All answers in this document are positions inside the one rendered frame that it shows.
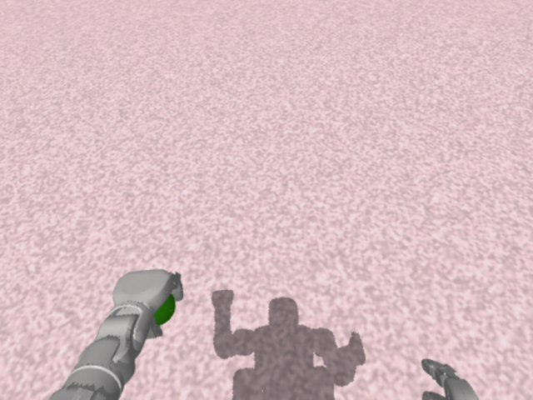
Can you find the right robot hand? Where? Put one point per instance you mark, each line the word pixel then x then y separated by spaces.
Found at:
pixel 447 378

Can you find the left robot hand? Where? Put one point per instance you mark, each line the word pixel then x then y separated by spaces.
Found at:
pixel 150 288

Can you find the ball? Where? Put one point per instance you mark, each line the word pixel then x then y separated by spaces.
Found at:
pixel 165 312

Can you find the left robot arm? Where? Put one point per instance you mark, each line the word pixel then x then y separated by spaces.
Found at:
pixel 108 363

